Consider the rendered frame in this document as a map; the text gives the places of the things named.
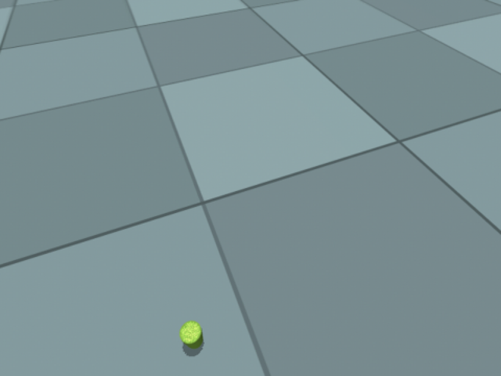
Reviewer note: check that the cup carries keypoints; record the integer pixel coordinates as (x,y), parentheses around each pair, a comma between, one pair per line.
(191,334)

